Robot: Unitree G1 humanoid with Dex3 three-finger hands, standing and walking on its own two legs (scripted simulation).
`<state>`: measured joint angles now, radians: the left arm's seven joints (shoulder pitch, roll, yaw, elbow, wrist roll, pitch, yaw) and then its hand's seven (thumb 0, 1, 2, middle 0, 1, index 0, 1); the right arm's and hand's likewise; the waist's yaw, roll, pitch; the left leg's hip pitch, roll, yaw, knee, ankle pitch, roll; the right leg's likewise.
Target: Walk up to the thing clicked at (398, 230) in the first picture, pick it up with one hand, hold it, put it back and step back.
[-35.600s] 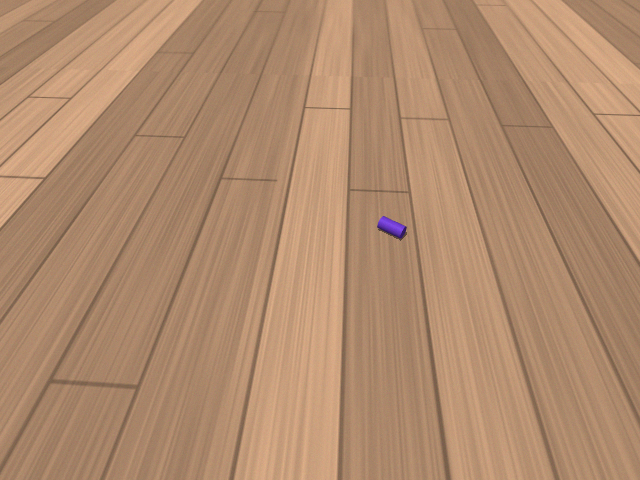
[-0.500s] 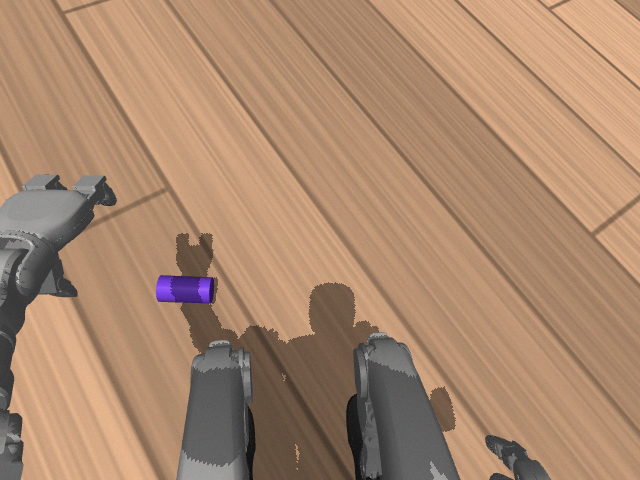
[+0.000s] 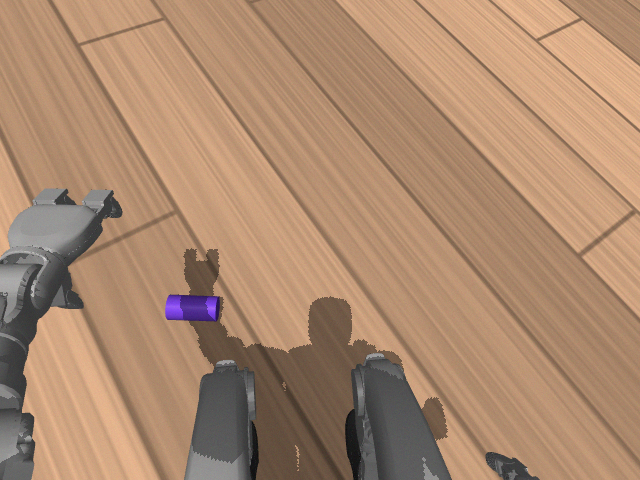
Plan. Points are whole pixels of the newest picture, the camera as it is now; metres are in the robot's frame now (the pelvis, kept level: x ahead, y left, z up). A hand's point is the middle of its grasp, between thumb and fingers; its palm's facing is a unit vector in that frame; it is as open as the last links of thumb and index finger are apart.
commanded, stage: go down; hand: left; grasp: from above
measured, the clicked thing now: (193, 308) +0.47 +0.24 -0.52
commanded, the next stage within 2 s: withdraw in 0.90 s
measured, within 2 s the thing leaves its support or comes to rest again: neither
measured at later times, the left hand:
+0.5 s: hand (62, 255) +0.41 +0.32 -0.06, palm faces -0.42 +0.01 -0.91, open 13.7 cm
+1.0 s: hand (66, 256) +0.42 +0.31 -0.06, palm faces -0.42 +0.02 -0.91, open 13.4 cm
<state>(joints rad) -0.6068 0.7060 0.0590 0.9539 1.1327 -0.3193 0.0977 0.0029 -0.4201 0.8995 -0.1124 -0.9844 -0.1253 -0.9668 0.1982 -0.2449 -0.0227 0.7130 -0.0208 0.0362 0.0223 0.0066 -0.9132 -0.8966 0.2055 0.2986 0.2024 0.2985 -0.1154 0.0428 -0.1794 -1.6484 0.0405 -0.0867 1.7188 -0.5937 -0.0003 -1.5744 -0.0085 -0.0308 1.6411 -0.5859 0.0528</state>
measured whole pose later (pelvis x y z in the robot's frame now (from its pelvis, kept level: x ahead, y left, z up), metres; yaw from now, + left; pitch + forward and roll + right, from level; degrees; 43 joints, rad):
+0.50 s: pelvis +0.01 +0.01 +0.03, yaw +0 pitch +29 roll -6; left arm -0.60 0.68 0.05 0.98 1.16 -0.29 0.14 0.00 -0.42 0.90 -0.13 -0.96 -0.14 -0.95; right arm 0.21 -0.23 -0.03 0.73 -0.02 0.04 0.03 0.01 -0.92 -0.90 0.21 0.30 0.20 0.30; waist -0.11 0.04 -0.18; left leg -1.56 0.04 -0.08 1.63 -0.59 0.01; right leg -1.48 -0.01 -0.03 1.54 -0.57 0.06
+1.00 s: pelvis +0.01 +0.01 +0.03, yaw +0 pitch +30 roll -6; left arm -0.61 0.68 0.05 1.00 1.18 -0.31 0.16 0.00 -0.36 0.85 -0.19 -0.90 -0.20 -0.89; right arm 0.21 -0.24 -0.03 0.72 -0.03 0.04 0.03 0.01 -0.92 -0.90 0.20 0.30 0.20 0.30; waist -0.11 0.04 -0.18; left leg -1.56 0.04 -0.08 1.64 -0.59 0.01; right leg -1.49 -0.01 -0.03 1.55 -0.58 0.06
